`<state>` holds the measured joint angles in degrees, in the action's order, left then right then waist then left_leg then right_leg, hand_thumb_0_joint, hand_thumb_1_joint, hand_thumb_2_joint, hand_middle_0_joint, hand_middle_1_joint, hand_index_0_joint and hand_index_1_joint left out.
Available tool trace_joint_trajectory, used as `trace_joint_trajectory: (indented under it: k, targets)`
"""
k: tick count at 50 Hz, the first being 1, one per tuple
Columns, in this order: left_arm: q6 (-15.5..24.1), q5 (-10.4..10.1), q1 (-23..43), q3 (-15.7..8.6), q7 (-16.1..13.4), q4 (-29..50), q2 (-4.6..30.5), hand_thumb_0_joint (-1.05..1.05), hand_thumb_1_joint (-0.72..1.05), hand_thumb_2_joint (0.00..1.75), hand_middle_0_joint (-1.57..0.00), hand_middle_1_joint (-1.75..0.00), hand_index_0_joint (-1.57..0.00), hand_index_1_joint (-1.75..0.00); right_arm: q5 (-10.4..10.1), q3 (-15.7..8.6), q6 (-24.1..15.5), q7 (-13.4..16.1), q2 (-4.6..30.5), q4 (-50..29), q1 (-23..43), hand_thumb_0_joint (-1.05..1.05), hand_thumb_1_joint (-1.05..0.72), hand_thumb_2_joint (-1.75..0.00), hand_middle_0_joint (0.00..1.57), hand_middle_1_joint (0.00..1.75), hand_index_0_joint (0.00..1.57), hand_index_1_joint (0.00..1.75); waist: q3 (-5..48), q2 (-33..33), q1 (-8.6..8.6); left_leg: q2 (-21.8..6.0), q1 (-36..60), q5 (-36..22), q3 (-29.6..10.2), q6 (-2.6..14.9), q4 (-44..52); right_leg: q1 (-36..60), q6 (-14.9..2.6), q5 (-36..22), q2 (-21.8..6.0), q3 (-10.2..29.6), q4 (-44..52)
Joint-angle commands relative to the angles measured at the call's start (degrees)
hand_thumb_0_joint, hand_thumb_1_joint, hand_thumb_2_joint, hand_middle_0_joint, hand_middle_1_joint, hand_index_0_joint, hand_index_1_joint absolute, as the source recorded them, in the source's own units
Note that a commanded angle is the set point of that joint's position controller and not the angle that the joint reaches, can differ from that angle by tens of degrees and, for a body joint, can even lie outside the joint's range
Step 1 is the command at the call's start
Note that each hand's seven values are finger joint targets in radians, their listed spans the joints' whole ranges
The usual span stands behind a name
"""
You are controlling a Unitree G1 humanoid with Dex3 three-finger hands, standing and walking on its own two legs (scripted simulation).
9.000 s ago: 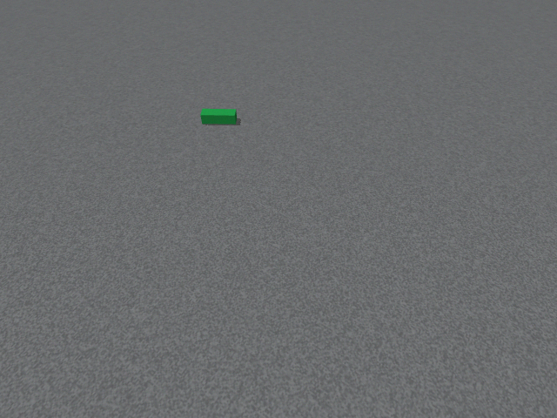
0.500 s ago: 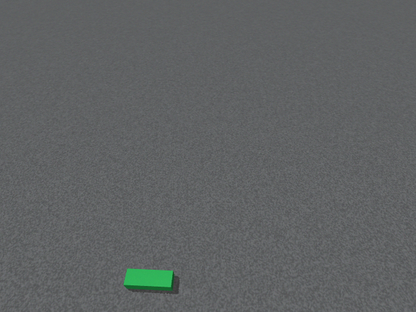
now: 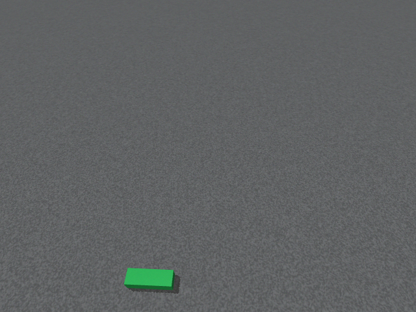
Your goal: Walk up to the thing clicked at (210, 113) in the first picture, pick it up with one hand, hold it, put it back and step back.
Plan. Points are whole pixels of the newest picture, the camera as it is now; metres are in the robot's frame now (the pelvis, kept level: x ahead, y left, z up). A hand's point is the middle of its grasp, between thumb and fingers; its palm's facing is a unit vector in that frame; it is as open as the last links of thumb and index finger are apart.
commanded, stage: stand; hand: left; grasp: from above
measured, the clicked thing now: (150, 278) +0.38 +0.28 -0.75
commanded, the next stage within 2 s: rise first in 0.42 s
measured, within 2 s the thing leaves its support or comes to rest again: neither
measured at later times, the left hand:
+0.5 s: hand out of the picture +0.07 +0.25 -0.16, palm faces -0.03 -0.94 -0.35, open 7.4 cm
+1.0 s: hand out of the picture +0.13 +0.27 -0.20, palm faces -0.11 -0.91 -0.41, open 12.9 cm
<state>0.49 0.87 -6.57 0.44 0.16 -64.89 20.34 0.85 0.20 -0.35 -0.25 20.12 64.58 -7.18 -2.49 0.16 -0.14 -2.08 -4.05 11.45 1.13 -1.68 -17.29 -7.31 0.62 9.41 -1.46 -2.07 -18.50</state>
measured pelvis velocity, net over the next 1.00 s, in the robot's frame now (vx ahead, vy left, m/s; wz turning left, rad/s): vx -0.01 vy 0.01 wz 0.01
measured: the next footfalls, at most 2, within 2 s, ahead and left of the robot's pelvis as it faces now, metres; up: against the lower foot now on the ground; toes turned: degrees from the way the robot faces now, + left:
none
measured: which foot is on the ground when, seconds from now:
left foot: down 0.00-1.00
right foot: down 0.00-1.00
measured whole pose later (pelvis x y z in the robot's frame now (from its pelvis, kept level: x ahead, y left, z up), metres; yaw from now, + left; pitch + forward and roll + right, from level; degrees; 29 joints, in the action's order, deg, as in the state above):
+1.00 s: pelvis -0.01 +0.01 -0.05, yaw +0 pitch +12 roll -1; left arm -5.3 12.0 -4.6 -7.9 -0.1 -46.5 18.0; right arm -0.8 -2.1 -4.1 0.3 13.9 37.8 -13.9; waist 3.6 -0.3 1.4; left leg -1.8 -37.2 25.4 0.0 -0.5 -50.4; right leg -38.8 1.5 21.6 -2.6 -1.9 -48.3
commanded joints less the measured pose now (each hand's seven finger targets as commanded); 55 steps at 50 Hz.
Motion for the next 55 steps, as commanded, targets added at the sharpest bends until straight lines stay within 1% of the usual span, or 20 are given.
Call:
trace_joint_trajectory:
  k: [1,7,15,25,26,27,28,29,30,31,32,34,36,39,43,45,49,51,53,55]
  targets:
    - [1.4,-0.4,2.4,-2.5,-0.6,3.4,12.3,0.0,0.9,0.9,-0.2,-0.3,-0.2,-0.3,-0.2,-2.5,-1.1,0.7,12.0,-3.3,1.7,0.0,-0.9,-0.9,0.2,0.3,0.2,0.3,3.4,-0.3,0.31,-6.1,-1.2,-7.9,-4.3,2.27,3.0,2.1,-1.64,-8.7,-6.5,5.9,2.8]
    - [1.3,-0.6,2.1,-2.6,-0.6,3.4,12.4,0.0,0.9,0.9,-0.2,-0.3,-0.2,-0.3,-0.2,-2.6,-1.2,0.7,12.1,-3.2,2.0,0.0,-0.9,-0.9,0.2,0.3,0.2,0.3,3.4,-0.2,-0.02,-6.1,-1.0,-7.6,-4.3,2.07,3.1,2.2,-1.89,-7.6,-6.5,5.9,2.7]
    - [1.3,-0.4,2.2,-2.6,-0.7,3.6,12.4,0.0,0.9,0.9,-0.2,-0.3,-0.2,-0.3,-0.2,-2.5,-1.2,0.7,11.9,-3.2,2.0,0.0,-0.9,-0.9,0.2,0.3,0.2,0.3,3.7,0.2,0.16,-6.1,-0.9,-9.8,-4.2,1.99,2.9,2.5,-1.99,-10.6,-6.5,5.7,2.1]
    - [1.2,-0.5,2.0,-2.6,-0.7,3.3,12.1,0.0,0.9,0.9,-0.2,-0.3,-0.2,-0.3,-0.3,-2.4,-1.1,0.7,12.2,-3.3,1.9,0.0,-0.9,-0.9,0.2,0.3,0.2,0.3,3.2,0.2,0.1,-6.1,-0.9,-7.9,-4.3,2.16,3.1,2.1,-1.74,-8.4,-6.5,5.8,2.7]
    - [1.3,-0.4,2.1,-2.7,-0.7,3.3,12.3,0.0,0.82,0.98,-0.12,-0.38,-0.12,-0.38,-0.2,-2.5,-1.1,0.7,12.1,-3.4,2.0,0.0,-0.87,-0.89,0.2,0.3,0.2,0.3,3.6,-0.2,0.13,-6.2,-0.8,-8.2,-4.3,2.22,3.0,2.5,-1.79,-8.6,-6.5,5.8,2.5]
    - [6.5,-3.1,22.2,-2.5,-1.5,23.4,1.3,0.0,0.75,0.96,-0.16,-0.46,-0.13,-0.46,-4.0,0.1,-4.0,1.8,1.7,-19.6,1.7,0.0,-0.93,-0.91,0.2,0.3,0.2,0.3,-1.1,0.2,6.61,2.6,-9.2,-0.3,2.4,2.46,-2.0,-9.3,-0.67,-2.5,0.6,1.1,0.1]
    - [5.7,-2.7,26.7,-3.8,-1.7,18.9,5.1,0.0,0.67,0.96,-0.14,-0.54,-0.12,-0.54,-4.1,-0.2,-4.0,2.4,3.3,-16.2,-1.5,0.0,-0.9,-0.9,0.2,0.3,0.2,0.3,2.1,-1.4,4.59,2.7,-9.1,-0.3,2.0,2.7,-2.8,-6.0,-0.5,-1.3,0.3,0.6,-0.6]
    - [3.7,-1.1,15.3,-8.1,-2.0,9.3,12.4,0.0,0.59,0.95,-0.14,-0.62,-0.13,-0.62,-4.3,-1.7,-3.4,2.9,6.1,-16.1,-3.4,0.0,-0.89,-0.9,0.2,0.3,0.2,0.3,0.4,-2.2,2.65,2.6,-10.7,0.0,2.1,2.57,-3.5,-6.5,-0.85,0.8,0.9,0.1,-1.0]
    - [2.6,0.3,13.7,-9.0,-1.1,5.7,12.8,0.0,0.51,0.97,-0.11,-0.7,-0.11,-0.7,-3.7,-2.4,-3.2,2.8,5.8,-17.0,-4.1,0.0,-0.89,-0.9,0.2,0.3,0.2,0.3,3.2,-2.8,2.46,2.8,-12.3,-0.6,1.7,2.61,-6.3,-7.5,-1.01,0.4,0.7,0.2,-3.0]
    - [2.5,1.3,17.8,-9.2,-0.2,6.5,13.1,0.0,0.43,0.97,-0.1,-0.78,-0.1,-0.78,-3.5,-2.8,-3.4,2.9,5.4,-18.6,-4.5,0.0,-0.88,-0.9,0.2,0.3,0.2,0.3,4.8,-3.8,2.37,2.7,-14.1,-1.6,1.5,2.79,-8.3,-8.2,-0.97,-0.8,0.7,0.0,-5.3]
    - [2.9,3.3,17.1,-10.8,0.4,7.0,14.4,0.0,0.35,0.99,-0.09,-0.86,-0.09,-0.86,-2.6,-4.0,-3.6,2.9,5.4,-19.9,-5.2,0.0,-0.88,-0.9,0.2,0.3,0.2,0.3,10.2,-3.1,1.4,2.9,-14.3,-2.9,1.5,2.71,-10.3,-7.1,-0.88,-3.2,0.2,0.4,-7.7]
    - [1.7,5.5,5.6,-11.9,1.2,3.9,11.5,0.0,0.19,1.02,-0.02,-1.02,-0.05,-1.01,-1.8,-4.8,-4.0,2.3,4.6,-21.9,-7.5,0.0,-0.89,-0.9,0.2,0.3,0.2,0.3,14.3,0.0,-1.08,3.6,-17.6,-6.2,1.2,2.02,-14.1,-7.0,-1.43,-5.8,0.3,0.4,-12.5]
    - [0.7,6.9,5.4,-12.5,0.9,9.5,12.0,0.0,0.03,1.03,-0.01,-1.09,-0.04,-1.06,-2.0,-5.2,-4.1,2.2,4.3,-25.2,-7.0,0.0,-0.89,-0.9,0.2,0.3,0.2,0.3,16.6,2.5,-1.64,4.0,-17.8,-6.9,1.2,1.71,-14.8,-7.1,-1.55,-6.0,0.5,0.5,-13.1]
    - [-2.9,8.1,3.7,-11.8,0.1,13.6,10.0,0.0,-0.19,1.02,-0.03,-1.1,-0.05,-1.08,-2.6,-5.4,-4.0,1.9,3.7,-28.5,-6.3,0.0,-0.89,-0.9,0.2,0.3,0.2,0.3,16.7,0.6,-0.59,3.8,-19.3,-7.6,0.8,1.79,-16.1,-8.7,-1.43,-6.4,0.7,0.0,-14.2]
    - [-5.2,9.4,5.0,-10.8,-0.5,18.2,8.3,0.0,-0.49,1.01,-0.06,-1.1,-0.07,-1.1,-2.4,-5.3,-4.7,1.4,3.4,-31.6,-5.2,0.0,-0.88,-0.9,0.2,0.3,0.2,0.3,13.1,0.0,0.68,2.5,-24.5,-2.6,-0.2,1.45,-20.9,-18.2,-1.7,0.3,1.5,-0.9,-18.9]
    - [-4.9,9.8,4.0,-10.8,-0.7,21.2,7.2,0.0,-0.53,1.0,-0.07,-1.1,-0.07,-1.1,-2.1,-5.6,-5.4,1.1,2.9,-32.8,-5.6,0.0,-0.88,-0.9,0.2,0.3,0.2,0.3,14.4,-1.0,0.69,2.6,-27.7,0.0,-0.2,1.66,-24.3,-20.6,-1.45,2.7,1.3,-0.8,-21.9]
    - [-3.8,12.4,3.2,-11.5,-1.1,29.1,8.1,0.0,-0.57,1.01,-0.07,-1.1,-0.07,-1.1,-1.6,-6.0,-6.8,1.1,2.3,-35.0,-5.6,0.0,-0.88,-0.9,0.2,0.3,0.2,0.3,17.9,2.1,0.49,2.4,-32.8,1.9,-0.5,1.52,-30.8,-27.3,-1.53,4.4,1.0,-0.3,-28.7]
    - [-4.1,13.6,-0.3,-10.7,-1.2,32.5,6.9,0.0,-0.57,1.01,-0.07,-1.09,-0.06,-1.1,-1.5,-6.3,-7.3,1.0,2.4,-35.7,-5.8,0.0,-0.87,-0.89,0.2,0.3,0.2,0.3,20.0,4.1,0.52,1.6,-33.1,-0.3,-1.6,0.88,-32.6,-30.6,-1.94,3.9,1.4,-0.7,-32.8]
    - [-4.6,15.1,-2.4,-12.0,-1.7,36.7,8.1,0.0,-0.59,1.03,-0.07,-1.09,-0.06,-1.1,-1.4,-6.4,-7.6,1.1,2.5,-36.7,-5.8,0.0,-0.88,-0.9,0.2,0.3,0.2,0.3,23.1,4.5,0.69,1.2,-33.7,-1.9,-2.2,0.75,-34.7,-32.0,-2.02,3.1,1.3,-0.7,-35.0]
    - [-5.7,15.8,-4.9,-10.7,-2.0,39.0,6.8,0.0,-0.58,1.03,-0.07,-1.08,-0.06,-1.09,-1.4,-6.4,-7.8,0.8,2.5,-37.2,-5.3,0.0,-0.89,-0.9,0.2,0.3,0.2,0.3,22.7,4.4,0.93,0.8,-35.8,-2.5,-3.2,0.62,-36.1,-34.6,-1.97,3.3,1.3,-0.8,-37.3]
